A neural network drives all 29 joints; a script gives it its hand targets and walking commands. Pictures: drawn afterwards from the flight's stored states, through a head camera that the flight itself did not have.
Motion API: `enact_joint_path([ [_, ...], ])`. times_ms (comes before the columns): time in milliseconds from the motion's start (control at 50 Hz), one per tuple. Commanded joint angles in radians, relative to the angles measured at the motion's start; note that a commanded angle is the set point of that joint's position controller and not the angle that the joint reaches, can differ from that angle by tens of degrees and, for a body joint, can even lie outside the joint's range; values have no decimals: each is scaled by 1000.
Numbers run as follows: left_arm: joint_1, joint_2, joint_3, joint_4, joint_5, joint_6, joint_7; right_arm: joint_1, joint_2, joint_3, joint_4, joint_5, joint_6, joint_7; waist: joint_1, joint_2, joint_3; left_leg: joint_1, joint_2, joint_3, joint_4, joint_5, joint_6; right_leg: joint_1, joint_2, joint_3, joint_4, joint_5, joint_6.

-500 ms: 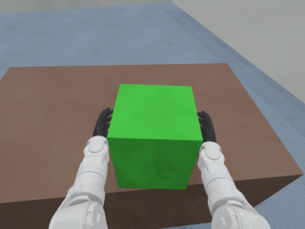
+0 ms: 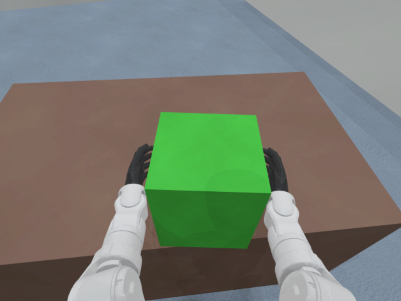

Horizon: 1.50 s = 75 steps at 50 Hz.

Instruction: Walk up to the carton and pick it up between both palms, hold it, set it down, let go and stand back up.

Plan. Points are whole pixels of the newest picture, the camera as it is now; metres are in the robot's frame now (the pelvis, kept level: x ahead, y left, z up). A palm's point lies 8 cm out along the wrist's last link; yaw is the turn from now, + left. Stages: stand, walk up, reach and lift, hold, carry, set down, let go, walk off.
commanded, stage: set down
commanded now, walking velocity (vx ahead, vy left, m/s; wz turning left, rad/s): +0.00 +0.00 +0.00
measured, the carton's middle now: (205, 183) +0.39 +0.03 -0.01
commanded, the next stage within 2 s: none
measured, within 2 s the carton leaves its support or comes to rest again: neither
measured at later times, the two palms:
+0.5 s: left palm (122, 168) +0.39 +0.22 +0.04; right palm (285, 170) +0.40 -0.14 +0.04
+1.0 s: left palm (109, 134) +0.40 +0.22 +0.14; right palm (321, 138) +0.41 -0.18 +0.14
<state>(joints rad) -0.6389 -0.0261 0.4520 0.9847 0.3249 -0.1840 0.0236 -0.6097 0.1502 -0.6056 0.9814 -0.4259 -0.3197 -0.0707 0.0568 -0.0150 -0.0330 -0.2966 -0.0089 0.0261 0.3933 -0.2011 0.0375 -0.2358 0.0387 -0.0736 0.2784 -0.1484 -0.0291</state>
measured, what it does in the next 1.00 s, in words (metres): stands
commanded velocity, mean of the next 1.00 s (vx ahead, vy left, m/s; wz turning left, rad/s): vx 0.00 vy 0.00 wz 0.00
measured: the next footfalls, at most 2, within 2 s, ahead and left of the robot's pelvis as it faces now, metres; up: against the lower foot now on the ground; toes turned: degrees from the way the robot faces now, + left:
none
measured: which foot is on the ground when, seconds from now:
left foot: down 0.00-1.00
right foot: down 0.00-1.00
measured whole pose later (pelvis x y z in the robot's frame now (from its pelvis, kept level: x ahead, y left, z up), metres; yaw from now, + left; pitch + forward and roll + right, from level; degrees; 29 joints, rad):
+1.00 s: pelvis -0.03 -0.01 -0.01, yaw -1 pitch +11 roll -1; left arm -0.95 0.36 -0.04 1.04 -0.32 0.18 0.05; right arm -0.96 -0.30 0.05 1.03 0.36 0.18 -0.09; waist 0.04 0.00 -0.18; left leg -0.51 0.00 0.04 0.51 -0.19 0.04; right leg -0.48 0.04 -0.07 0.45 -0.16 -0.04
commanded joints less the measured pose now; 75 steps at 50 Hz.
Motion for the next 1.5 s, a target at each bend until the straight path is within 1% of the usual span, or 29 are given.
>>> enact_joint_path([
  [0,-651,-370,-220,-98,33,-89,-85,-603,405,283,-35,-79,-53,110,-5,29,-540,92,34,61,-17,429,-81,342,-39,7,69,318,35],
  [60,-625,-175,-155,-104,20,-99,-49,-572,222,241,-26,-39,-46,75,1,33,-526,51,30,69,-13,412,-79,346,-40,18,87,326,44],
  [120,-613,152,-77,-164,-46,-100,21,-563,-104,221,-28,125,-33,-4,1,45,-527,-47,25,67,1,393,-75,354,-39,50,125,352,47],
  [180,-657,264,-197,-117,-222,-105,71,-632,-178,364,-42,322,6,-55,-5,70,-598,-175,24,47,36,323,-79,343,-32,77,175,380,34],
  [240,-678,316,-262,-34,-326,-116,88,-661,-236,427,-47,429,39,-75,-8,74,-719,-192,22,28,87,324,-80,295,-34,81,220,393,31],
  [340,-707,373,-342,75,-427,-125,76,-680,-380,469,-3,530,58,-74,-13,99,-849,4,39,-9,185,499,-123,67,-4,46,231,358,17],
  [460,-730,409,-401,95,-502,-114,52,-693,-513,500,83,607,65,-41,-23,131,-805,196,64,-48,233,643,-160,-160,29,15,190,221,-12],
  [540,-769,437,-448,25,-569,-103,40,-724,-562,553,42,694,82,-11,-25,134,-810,201,61,-54,222,630,-156,-176,26,11,185,210,-6],
  [620,-814,453,-488,-148,-634,-46,37,-762,-588,606,-93,783,133,22,-28,134,-874,236,53,-56,204,636,-146,-160,30,15,169,252,8],
  [640,-829,533,-476,-264,-654,-16,46,-796,-645,603,-197,784,132,27,-34,121,-1004,244,61,-62,241,707,-158,-148,18,9,203,345,14],
  [660,-842,517,-502,-198,-668,16,41,-809,-627,616,-165,789,160,28,-38,108,-930,209,62,-71,232,644,-148,-159,13,9,202,302,15],
  [680,-850,537,-481,-289,-675,49,42,-831,-655,608,-257,785,174,28,-27,100,-999,212,48,-53,228,646,-139,-121,14,14,194,328,22],
  [720,-851,551,-484,-232,-685,117,30,-862,-639,603,-272,773,233,29,-25,51,-925,167,36,-45,194,535,-114,-91,3,18,197,313,37],
  [760,-847,575,-488,-315,-691,186,30,-836,-657,626,-263,809,293,26,-18,81,-892,139,37,-43,169,527,-100,-39,-5,38,205,375,38],
  [780,-866,578,-481,-274,-680,223,30,-856,-648,625,-223,816,325,20,-26,77,-860,126,34,-47,162,484,-98,-37,-10,37,196,350,32],
  [840,-857,588,-464,-161,-665,310,28,-868,-619,645,-147,803,424,8,3,35,-681,65,34,-45,90,292,-62,-28,-23,56,157,184,28],
  [880,-828,591,-449,-117,-642,316,30,-848,-587,651,-119,799,451,-5,10,20,-645,39,42,-41,62,257,-46,1,-35,62,142,166,27],
  [900,-813,575,-452,-113,-639,318,29,-830,-588,632,-129,785,455,-16,-8,22,-651,57,43,-48,59,261,-45,16,-39,62,139,169,25],
  [960,-846,592,-424,-173,-642,332,28,-837,-589,609,-206,771,476,-30,-15,15,-708,82,38,-53,51,307,-50,38,-34,57,136,217,26],
  [1000,-888,633,-398,-171,-631,349,31,-883,-592,574,-263,732,491,-49,-4,5,-720,50,28,-26,41,267,-42,89,-35,68,125,201,26],
  [1060,-883,637,-388,-160,-613,378,25,-874,-586,562,-251,726,529,-68,-11,23,-661,11,27,-20,13,208,-32,128,-52,87,109,172,25],
  [1100,-868,645,-387,-166,-616,384,19,-846,-584,549,-290,717,541,-82,-27,2,-647,22,24,-22,3,189,-27,142,-48,79,101,137,27],
  [1200,-886,662,-382,-348,-636,407,22,-821,-570,534,-426,727,554,-99,-32,73,-738,87,21,-5,36,313,-50,177,-31,66,122,263,19],
  [1260,-884,669,-391,-331,-650,422,8,-826,-572,524,-428,724,570,-104,-50,86,-693,55,20,-9,21,258,-41,158,-41,63,114,197,16],
  [1300,-864,665,-382,-319,-648,424,0,-812,-543,541,-422,731,577,-108,-45,85,-669,63,14,-13,29,273,-43,150,-44,67,114,203,16],
  [1340,-737,644,-362,-362,-616,436,-17,-676,-528,558,-424,753,572,-109,-48,119,-684,117,13,-11,26,354,-57,201,-49,78,104,280,13],
  [1400,-696,676,-335,-551,-597,452,-27,-630,-559,537,-534,779,552,-102,-49,179,-720,177,16,-18,38,451,-79,229,-37,66,99,327,9],
  [1440,-633,664,-320,-622,-607,470,-31,-588,-556,554,-623,794,548,-95,-43,134,-692,215,13,-26,37,494,-77,229,-26,57,90,352,14],
  [1480,-616,682,-308,-610,-589,484,-34,-567,-535,543,-617,773,562,-96,-44,122,-591,158,5,-10,8,392,-63,206,-29,56,76,272,16],
])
